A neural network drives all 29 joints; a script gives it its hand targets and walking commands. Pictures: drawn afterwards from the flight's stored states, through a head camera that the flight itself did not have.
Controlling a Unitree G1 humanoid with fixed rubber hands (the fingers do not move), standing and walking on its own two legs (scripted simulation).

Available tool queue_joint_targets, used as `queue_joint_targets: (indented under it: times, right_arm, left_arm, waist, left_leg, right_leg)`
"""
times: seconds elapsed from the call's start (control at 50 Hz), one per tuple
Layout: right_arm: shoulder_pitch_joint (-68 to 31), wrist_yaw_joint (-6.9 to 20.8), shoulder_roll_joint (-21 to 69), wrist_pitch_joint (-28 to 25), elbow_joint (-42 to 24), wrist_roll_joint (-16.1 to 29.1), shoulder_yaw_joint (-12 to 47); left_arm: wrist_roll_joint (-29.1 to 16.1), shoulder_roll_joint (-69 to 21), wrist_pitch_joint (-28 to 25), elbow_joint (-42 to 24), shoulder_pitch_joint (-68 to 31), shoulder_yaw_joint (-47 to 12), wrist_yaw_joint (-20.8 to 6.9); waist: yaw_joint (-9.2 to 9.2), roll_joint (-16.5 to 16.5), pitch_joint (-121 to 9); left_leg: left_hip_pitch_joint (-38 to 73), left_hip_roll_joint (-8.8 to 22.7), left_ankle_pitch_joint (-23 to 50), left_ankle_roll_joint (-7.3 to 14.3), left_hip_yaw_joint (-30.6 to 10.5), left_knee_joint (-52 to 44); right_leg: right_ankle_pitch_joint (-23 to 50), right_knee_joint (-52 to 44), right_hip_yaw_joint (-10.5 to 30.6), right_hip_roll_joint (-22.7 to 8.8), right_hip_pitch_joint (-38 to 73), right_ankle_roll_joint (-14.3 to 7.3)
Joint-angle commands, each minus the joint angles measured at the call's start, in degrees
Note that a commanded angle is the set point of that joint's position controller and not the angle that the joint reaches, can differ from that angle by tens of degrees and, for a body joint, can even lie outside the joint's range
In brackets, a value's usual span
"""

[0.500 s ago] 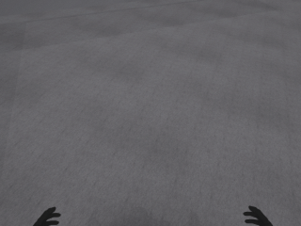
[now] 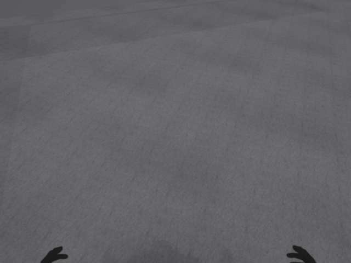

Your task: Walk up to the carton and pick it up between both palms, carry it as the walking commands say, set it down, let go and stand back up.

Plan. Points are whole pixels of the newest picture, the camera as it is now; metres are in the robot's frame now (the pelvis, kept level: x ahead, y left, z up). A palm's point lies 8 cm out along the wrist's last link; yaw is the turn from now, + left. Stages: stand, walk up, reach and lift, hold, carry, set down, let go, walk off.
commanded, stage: stand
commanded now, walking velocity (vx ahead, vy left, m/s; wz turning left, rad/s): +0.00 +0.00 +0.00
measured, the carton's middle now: out of the picture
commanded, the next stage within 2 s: walk up in 0.98 s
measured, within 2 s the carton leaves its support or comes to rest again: neither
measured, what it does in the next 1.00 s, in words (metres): stands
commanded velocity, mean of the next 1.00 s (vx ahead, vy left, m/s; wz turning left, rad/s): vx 0.00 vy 0.00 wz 0.00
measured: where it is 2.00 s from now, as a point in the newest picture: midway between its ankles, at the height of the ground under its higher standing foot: (216, 249)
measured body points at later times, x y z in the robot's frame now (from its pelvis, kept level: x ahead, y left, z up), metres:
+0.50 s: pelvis +0.01 +0.00 +0.00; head +0.01 +0.00 +0.45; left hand +0.12 +0.32 -0.11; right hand +0.12 -0.32 -0.11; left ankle +0.01 +0.12 -0.75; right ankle +0.01 -0.12 -0.75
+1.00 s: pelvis +0.01 +0.00 +0.00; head +0.02 +0.00 +0.45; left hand +0.12 +0.32 -0.11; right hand +0.12 -0.32 -0.11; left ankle +0.01 +0.12 -0.75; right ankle +0.01 -0.12 -0.75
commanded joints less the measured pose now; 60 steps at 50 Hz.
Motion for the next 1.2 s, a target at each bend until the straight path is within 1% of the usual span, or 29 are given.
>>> queue_joint_targets:
  times: [0.0, 0.52, 1.14, 1.16, 1.18]
  right_arm:
    - [-2.3, -0.3, -9.9, -0.5, -2.4, 0.0, -1.7]
    - [-2.2, -0.4, -10.2, -0.3, -2.1, 0.1, -1.9]
    - [-1.8, -0.5, -10.3, -0.2, -2.1, 0.0, -2.0]
    - [2.0, 0.8, -20.7, -2.0, -6.1, -0.7, -6.9]
    - [13.7, 0.4, -24.0, -2.7, -4.5, -1.0, -8.5]
  left_arm:
    - [0.0, 10.0, -0.5, -2.4, -2.3, 1.7, 0.3]
    - [-0.1, 10.1, -0.3, -2.2, -2.2, 1.9, 0.4]
    - [-0.1, 10.1, -0.1, -2.2, -1.8, 2.1, 0.5]
    - [2.6, 17.7, 1.2, -12.2, -3.5, 5.1, -3.0]
    - [2.7, 16.0, 1.5, -17.0, -13.4, 5.6, -6.4]
  waist:
    - [0.00, 0.1, -3.2]
    - [0.00, 0.1, -3.6]
    - [-0.02, 0.1, -3.6]
    - [-2.44, -1.5, -6.0]
    - [-10.39, 9.2, -6.1]
  left_leg:
    - [0.2, 6.7, 5.1, 1.8, -5.5, -3.5]
    - [1.2, 6.9, 7.6, 1.7, -5.3, -3.9]
    - [1.6, 7.0, 8.6, 1.6, -5.2, -4.2]
    - [16.6, 9.3, -13.1, 4.2, -1.7, 0.3]
    - [24.8, 21.2, -27.6, 8.7, -13.5, -10.1]
  right_leg:
    - [5.1, -3.6, 5.5, -6.6, 0.1, -2.0]
    - [7.5, -4.0, 5.2, -6.9, 1.4, -1.8]
    - [8.4, -4.3, 5.0, -7.0, 2.0, -1.8]
    - [-12.0, 4.0, 6.9, -3.2, -22.6, -4.1]
    - [-15.3, 17.5, 0.9, -2.2, -39.2, -1.9]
